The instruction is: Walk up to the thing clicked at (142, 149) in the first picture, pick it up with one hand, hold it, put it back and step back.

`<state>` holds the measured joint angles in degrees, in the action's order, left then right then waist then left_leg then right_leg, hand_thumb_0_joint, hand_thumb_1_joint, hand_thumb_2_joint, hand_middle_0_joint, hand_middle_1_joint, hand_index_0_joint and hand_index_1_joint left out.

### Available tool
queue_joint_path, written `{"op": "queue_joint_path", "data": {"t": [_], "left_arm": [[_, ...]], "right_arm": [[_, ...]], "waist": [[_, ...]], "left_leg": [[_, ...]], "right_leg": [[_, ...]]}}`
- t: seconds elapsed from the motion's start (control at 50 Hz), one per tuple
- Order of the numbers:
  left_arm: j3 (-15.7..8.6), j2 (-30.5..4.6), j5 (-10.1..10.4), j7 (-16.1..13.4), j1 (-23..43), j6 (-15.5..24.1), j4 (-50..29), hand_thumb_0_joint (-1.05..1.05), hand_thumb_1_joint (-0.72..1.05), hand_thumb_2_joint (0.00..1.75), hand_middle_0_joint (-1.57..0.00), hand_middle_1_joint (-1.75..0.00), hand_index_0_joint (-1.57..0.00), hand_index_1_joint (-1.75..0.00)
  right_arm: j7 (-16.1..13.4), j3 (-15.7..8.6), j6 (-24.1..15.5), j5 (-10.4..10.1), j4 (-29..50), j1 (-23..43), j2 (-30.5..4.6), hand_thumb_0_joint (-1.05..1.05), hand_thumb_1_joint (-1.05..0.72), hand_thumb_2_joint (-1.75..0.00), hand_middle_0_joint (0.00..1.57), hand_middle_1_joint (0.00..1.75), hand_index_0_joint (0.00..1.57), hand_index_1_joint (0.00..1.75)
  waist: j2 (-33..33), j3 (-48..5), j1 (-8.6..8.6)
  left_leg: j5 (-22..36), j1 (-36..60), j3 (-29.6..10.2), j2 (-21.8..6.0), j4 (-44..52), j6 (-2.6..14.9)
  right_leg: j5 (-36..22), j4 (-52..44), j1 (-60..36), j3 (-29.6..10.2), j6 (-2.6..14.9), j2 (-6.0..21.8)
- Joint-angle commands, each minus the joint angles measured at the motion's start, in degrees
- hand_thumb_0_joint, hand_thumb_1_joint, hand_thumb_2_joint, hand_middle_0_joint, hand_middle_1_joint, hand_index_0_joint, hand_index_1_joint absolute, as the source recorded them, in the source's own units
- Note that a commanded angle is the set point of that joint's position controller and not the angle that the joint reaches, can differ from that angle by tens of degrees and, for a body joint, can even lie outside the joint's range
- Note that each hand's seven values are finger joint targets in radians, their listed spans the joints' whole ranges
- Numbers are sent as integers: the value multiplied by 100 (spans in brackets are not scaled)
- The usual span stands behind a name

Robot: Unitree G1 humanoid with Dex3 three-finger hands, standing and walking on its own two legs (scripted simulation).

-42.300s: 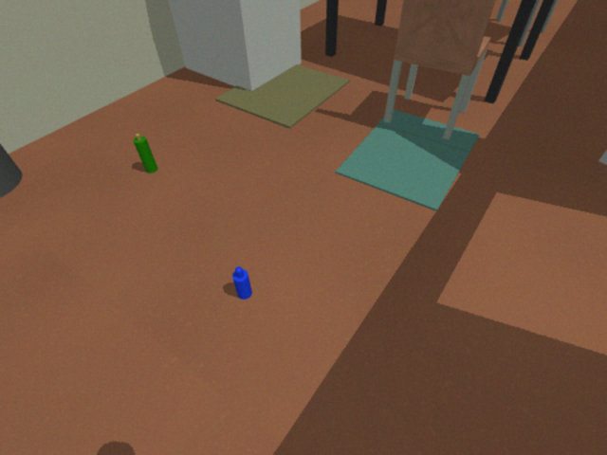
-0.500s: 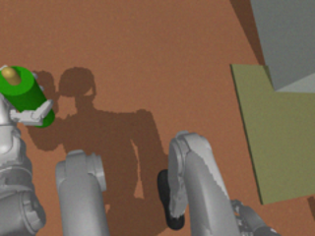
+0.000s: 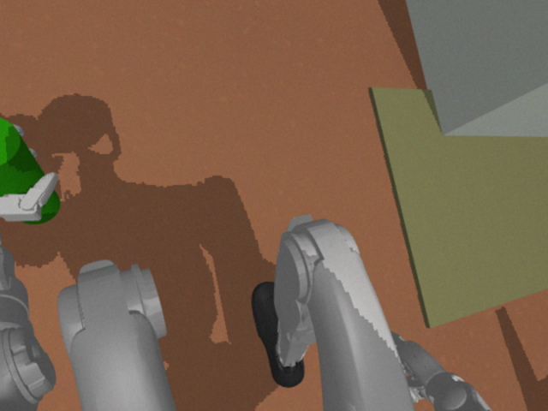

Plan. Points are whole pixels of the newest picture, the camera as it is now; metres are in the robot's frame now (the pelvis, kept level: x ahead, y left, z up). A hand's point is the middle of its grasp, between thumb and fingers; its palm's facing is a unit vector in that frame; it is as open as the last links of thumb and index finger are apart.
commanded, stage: lower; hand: left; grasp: from the side
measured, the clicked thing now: (10, 173) +0.46 +0.26 -0.13
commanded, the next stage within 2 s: loosen in 0.80 s
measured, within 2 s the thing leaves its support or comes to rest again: rests again in 1.46 s
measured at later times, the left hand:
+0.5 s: hand (23, 177) +0.46 +0.25 -0.16, palm faces +0.24 -0.97 -0.03, open 8.9 cm
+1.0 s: hand (32, 178) +0.47 +0.25 -0.18, palm faces +0.24 -0.97 -0.03, open 8.9 cm
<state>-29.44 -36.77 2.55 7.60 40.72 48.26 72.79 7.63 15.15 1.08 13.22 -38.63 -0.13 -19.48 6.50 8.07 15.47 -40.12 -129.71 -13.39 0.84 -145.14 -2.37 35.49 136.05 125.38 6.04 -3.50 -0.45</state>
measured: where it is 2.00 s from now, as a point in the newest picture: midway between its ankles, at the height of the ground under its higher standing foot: (217, 381)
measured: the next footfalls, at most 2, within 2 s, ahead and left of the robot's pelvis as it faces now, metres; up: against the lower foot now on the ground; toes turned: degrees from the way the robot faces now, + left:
none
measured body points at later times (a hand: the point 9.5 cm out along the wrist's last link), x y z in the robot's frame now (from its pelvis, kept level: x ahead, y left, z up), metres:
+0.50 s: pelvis +0.00 +0.01 -0.01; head +0.25 +0.14 +0.34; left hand +0.44 +0.30 -0.16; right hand +0.11 -0.27 -0.07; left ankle +0.08 +0.13 -0.27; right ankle +0.13 -0.13 -0.27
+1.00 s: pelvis -0.01 +0.01 -0.01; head +0.25 +0.16 +0.32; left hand +0.45 +0.30 -0.18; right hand +0.11 -0.26 -0.06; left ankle +0.08 +0.13 -0.27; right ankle +0.13 -0.13 -0.27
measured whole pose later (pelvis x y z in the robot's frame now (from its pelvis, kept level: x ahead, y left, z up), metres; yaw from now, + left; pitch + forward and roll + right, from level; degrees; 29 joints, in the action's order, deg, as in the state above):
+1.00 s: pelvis -0.01 +0.01 -0.01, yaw -4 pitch +17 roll -17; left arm -29.1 -46.6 1.5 1.2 41.6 56.5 80.2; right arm 8.2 25.7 1.0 19.3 -34.5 6.7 -21.5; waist 12.9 16.4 17.6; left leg -41.1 -127.9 -19.5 1.2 -150.3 -1.7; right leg 34.4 135.9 120.8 10.8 -4.9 -2.2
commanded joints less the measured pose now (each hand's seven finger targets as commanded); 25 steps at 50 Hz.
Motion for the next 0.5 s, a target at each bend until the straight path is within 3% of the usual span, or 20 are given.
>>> {"op": "queue_joint_path", "data": {"t": [0.0,0.08,0.12,0.14,0.18,0.28,0.38,0.48], "left_arm": [[-313,-1721,210,-33,2178,937,-1714,0,26,123,-130,-139,-130,-140],[-327,-1869,225,-111,2299,1037,-1825,0,25,120,-128,-136,-128,-137],[-245,-1773,189,-140,2151,1073,-1766,0,25,122,-127,-136,-127,-137],[-352,-1975,146,-180,2099,1082,-1722,0,24,121,-128,-137,-128,-137],[-220,-1767,136,-200,2011,1100,-1535,0,23,122,-127,-137,-127,-138],[-168,-1700,116,-302,1873,1129,-1128,0,24,124,-129,-139,-129,-139],[-99,-1772,111,-351,1961,1217,-901,0,27,126,-131,-142,-131,-142],[-186,-2054,50,-415,1987,1318,-865,0,25,125,-130,-141,-131,-141]], "right_arm": [[-76,-402,28,86,86,-683,-1762,0,-93,-91,20,30,20,30],[-94,-305,26,165,88,-584,-1819,0,-93,-91,20,30,20,30],[-98,-261,25,199,135,-471,-1876,0,-94,-91,20,30,20,30],[-104,-258,34,228,92,-481,-1912,0,-94,-91,20,30,20,30],[-90,-205,62,255,139,-458,-1930,0,-93,-91,20,30,20,30],[-46,-92,91,323,178,-428,-2011,0,-92,-91,20,30,20,30],[-26,23,89,371,241,-229,-2016,0,-92,-91,20,30,20,30],[-34,122,91,433,283,-131,-2051,0,-92,-91,20,30,20,30]], "waist": [[-2635,-4435,197],[-2924,-4295,269],[-3115,-4149,285],[-3195,-4105,261],[-3122,-3990,361],[-2859,-3755,525],[-2483,-3549,561],[-2670,-3513,556]], "left_leg": [[1195,2801,521,-175,1592,134],[1087,2871,481,-202,1560,100],[1297,3149,420,-224,1612,44],[1307,3152,400,-233,1599,39],[1445,3179,353,-243,1576,21],[1355,2965,258,-239,1488,52],[1113,2612,240,-236,1356,122],[1012,2734,203,-265,1382,92]], "right_leg": [[-1284,-969,-2478,551,441,-158],[-1224,-937,-2395,592,463,-177],[-1336,-868,-2232,650,483,-155],[-1330,-845,-2196,663,492,-163],[-1436,-837,-2223,712,481,-159],[-1471,-851,-2346,826,431,-173],[-1363,-900,-2427,852,381,-220],[-1254,-889,-2419,904,389,-258]]}}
